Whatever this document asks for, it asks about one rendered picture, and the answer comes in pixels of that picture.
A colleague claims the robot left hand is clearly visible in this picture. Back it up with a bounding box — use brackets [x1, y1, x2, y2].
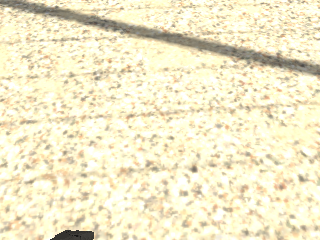
[51, 230, 95, 240]

